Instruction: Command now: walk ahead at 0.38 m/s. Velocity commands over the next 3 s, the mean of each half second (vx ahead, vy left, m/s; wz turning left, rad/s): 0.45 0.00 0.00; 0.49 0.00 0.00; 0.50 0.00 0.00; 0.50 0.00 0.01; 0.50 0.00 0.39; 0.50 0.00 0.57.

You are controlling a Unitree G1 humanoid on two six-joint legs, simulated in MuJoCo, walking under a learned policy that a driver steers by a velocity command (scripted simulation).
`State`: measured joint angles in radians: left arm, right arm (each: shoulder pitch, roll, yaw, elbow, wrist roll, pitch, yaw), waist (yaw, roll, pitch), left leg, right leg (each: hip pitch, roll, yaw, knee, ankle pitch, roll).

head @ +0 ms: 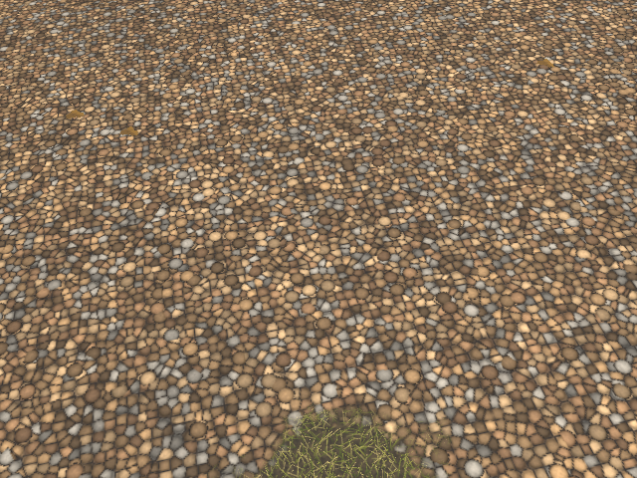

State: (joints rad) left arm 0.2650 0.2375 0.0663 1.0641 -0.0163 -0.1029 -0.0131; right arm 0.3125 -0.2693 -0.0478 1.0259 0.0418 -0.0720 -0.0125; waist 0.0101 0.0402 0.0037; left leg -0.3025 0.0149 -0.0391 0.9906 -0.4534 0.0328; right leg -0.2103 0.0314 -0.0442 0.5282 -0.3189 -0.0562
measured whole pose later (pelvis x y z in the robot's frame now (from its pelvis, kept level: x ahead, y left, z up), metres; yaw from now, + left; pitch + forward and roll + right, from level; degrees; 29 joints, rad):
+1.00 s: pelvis +0.55 +0.02 -0.01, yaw +0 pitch +2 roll +1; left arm 0.01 0.24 0.05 0.85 -0.01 -0.11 -0.04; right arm 0.39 -0.27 -0.05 1.01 0.01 -0.06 0.00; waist -0.05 0.01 0.03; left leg -0.09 0.00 -0.01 0.78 -0.47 0.02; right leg -0.49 -0.01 -0.05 0.56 -0.11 -0.07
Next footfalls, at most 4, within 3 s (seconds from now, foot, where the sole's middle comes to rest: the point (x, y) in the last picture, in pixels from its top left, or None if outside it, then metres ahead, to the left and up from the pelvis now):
0.38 left None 0.38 0.15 -0.77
0.96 right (387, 398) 0.70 -0.08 -0.77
1.48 left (285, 292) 1.00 0.16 -0.77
2.04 right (370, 204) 1.32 -0.07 -0.77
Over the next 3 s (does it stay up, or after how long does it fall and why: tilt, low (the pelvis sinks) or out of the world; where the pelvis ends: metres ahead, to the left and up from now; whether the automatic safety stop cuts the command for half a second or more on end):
stays up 1.65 0.16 0.01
